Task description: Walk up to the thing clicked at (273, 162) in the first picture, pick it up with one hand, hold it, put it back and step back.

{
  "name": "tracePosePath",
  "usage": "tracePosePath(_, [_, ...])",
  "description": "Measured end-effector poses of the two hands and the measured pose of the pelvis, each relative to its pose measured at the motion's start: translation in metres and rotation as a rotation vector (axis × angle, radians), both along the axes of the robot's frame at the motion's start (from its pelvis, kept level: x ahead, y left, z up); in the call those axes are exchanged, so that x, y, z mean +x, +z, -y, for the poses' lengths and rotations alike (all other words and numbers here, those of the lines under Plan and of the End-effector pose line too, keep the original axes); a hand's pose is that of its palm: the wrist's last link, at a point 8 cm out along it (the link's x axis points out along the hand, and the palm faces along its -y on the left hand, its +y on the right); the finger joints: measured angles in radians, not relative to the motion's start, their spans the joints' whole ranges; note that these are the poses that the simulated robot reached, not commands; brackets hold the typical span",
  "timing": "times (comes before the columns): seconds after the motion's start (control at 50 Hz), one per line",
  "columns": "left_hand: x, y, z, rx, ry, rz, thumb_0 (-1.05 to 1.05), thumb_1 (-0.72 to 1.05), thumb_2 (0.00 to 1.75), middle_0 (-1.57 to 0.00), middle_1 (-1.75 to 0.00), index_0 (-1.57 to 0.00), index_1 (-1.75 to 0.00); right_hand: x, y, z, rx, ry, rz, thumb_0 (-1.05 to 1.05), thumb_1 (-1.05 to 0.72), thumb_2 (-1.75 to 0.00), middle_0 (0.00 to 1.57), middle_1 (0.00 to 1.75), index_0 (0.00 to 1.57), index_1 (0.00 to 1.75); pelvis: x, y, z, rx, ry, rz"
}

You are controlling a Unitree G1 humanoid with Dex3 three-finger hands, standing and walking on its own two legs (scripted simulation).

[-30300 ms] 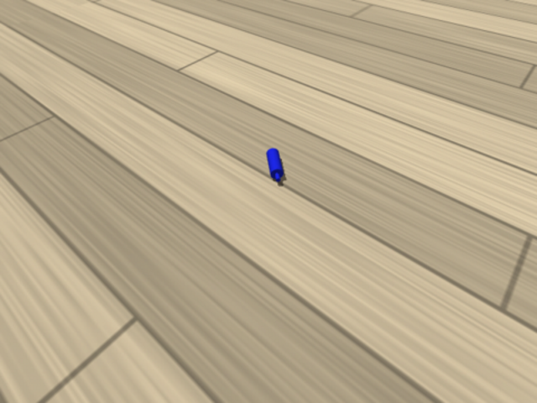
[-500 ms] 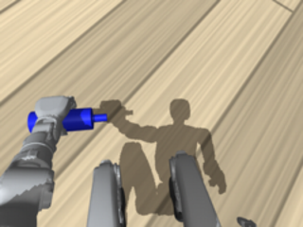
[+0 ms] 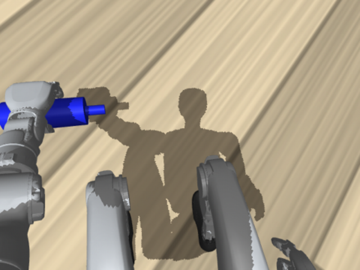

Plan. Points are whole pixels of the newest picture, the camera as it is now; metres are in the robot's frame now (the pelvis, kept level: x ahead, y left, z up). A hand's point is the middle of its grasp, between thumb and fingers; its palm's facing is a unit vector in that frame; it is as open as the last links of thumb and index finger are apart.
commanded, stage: crouch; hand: left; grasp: from above
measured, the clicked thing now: (58, 113) +0.47 +0.26 -0.21
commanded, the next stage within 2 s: lower in 0.54 s
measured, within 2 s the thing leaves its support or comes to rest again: neither
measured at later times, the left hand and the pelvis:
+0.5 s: hand (51, 117) +0.47 +0.28 -0.23, palm faces -0.45 -0.04 -0.89, open 9.9 cm; pelvis -0.01 +0.00 -0.06, yaw -2 degrees
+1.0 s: hand (55, 118) +0.48 +0.29 -0.28, palm faces -0.46 -0.05 -0.88, open 9.8 cm; pelvis -0.01 +0.01 -0.09, yaw -4 degrees
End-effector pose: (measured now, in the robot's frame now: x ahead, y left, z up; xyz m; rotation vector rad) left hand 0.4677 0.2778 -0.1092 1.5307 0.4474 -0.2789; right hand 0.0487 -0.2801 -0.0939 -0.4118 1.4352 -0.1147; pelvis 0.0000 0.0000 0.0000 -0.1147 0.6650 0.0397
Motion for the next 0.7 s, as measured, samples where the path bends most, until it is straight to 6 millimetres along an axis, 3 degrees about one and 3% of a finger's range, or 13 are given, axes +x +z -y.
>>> tracePosePath(0.34, [0.001, -0.050, -0.004, -0.023, -0.032, -0.033, -0.01, 0.01, 0.49, -0.69, -0.53, -0.72, -0.52, -0.047, -0.033, -0.006, 0.012, -0.032, -0.109, 0.00, -0.92, -0.90, 0.20, 0.30, 0.20, 0.30, -0.011, -0.044, -0.002, -0.016, -0.010, 0.034])
tracePosePath(0.7, [0.016, -0.076, -0.013, -0.003, -0.016, -0.005, -0.01, 0.03, 0.45, -0.71, -0.49, -0.74, -0.48, -0.045, -0.053, -0.018, 0.003, -0.005, -0.095, 0.00, -0.92, -0.90, 0.20, 0.30, 0.20, 0.30, -0.011, -0.070, -0.009, -0.041, -0.016, 0.045])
